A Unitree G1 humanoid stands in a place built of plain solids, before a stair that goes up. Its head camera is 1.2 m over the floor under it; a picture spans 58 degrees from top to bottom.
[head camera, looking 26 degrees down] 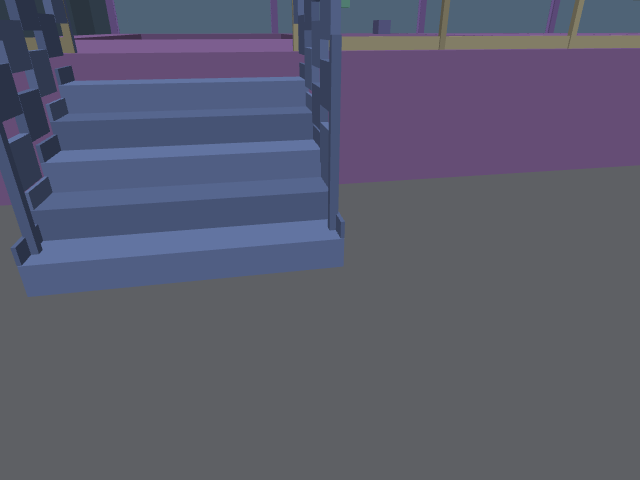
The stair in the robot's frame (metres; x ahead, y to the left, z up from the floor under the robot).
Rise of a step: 0.17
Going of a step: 0.28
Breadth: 1.62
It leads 11 degrees to the left of straight ahead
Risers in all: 6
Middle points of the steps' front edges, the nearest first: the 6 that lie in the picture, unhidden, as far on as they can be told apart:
1.96 0.66 0.18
2.24 0.71 0.35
2.51 0.77 0.53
2.79 0.82 0.70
3.06 0.87 0.88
3.34 0.93 1.05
